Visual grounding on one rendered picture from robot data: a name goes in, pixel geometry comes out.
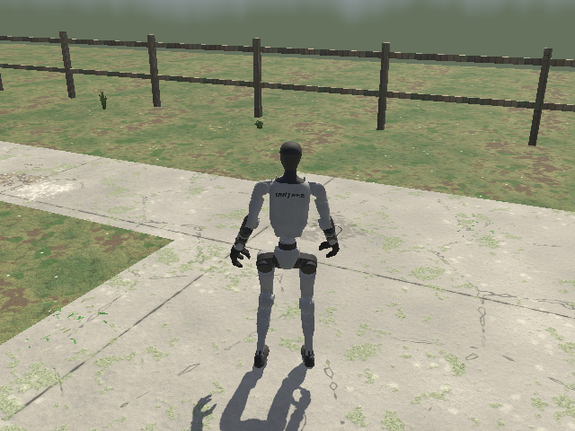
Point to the right robot forearm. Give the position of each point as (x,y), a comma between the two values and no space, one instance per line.
(330,234)

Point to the right robot upper arm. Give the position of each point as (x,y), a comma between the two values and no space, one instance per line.
(322,205)

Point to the left robot hand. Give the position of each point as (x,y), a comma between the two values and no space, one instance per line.
(236,254)

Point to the left robot forearm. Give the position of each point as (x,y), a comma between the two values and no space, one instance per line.
(242,236)

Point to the left robot upper arm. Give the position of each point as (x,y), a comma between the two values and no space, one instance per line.
(261,188)

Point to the right robot foot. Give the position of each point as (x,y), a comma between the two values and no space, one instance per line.
(309,360)

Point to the humanoid robot head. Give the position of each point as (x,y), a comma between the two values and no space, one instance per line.
(290,155)

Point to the right robot hand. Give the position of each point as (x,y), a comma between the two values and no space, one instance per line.
(326,245)

